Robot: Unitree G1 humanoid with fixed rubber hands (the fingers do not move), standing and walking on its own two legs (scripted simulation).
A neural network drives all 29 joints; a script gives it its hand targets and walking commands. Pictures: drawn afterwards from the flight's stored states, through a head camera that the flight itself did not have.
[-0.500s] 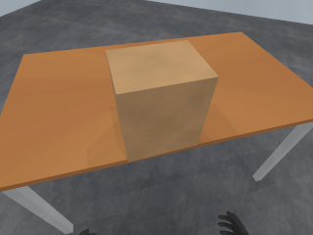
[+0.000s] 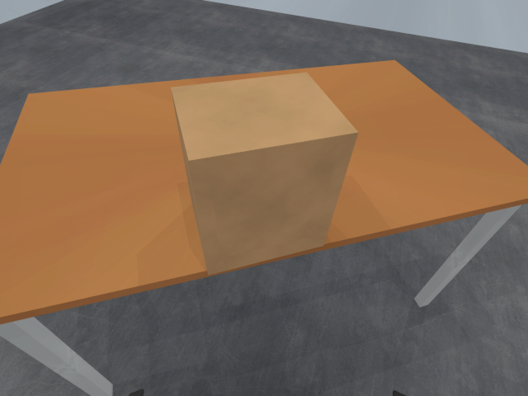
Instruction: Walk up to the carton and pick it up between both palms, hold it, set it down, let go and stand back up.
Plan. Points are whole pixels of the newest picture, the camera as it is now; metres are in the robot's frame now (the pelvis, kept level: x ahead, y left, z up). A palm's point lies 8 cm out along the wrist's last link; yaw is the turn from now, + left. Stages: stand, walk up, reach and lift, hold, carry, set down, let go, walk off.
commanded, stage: walk up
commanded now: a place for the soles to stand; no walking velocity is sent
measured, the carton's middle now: (256, 176) +0.48 +0.02 +0.07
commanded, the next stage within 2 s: none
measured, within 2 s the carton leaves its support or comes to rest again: neither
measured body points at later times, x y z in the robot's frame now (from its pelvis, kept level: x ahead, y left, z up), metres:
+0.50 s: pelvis +0.03 -0.13 -0.01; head +0.04 -0.15 +0.44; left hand +0.10 +0.10 -0.11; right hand +0.19 -0.34 -0.13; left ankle +0.03 +0.01 -0.67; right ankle +0.08 -0.22 -0.74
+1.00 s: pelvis +0.07 -0.11 +0.00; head +0.06 -0.11 +0.45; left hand +0.06 +0.12 -0.12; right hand +0.29 -0.24 -0.11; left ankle +0.05 -0.02 -0.74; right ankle +0.08 -0.22 -0.74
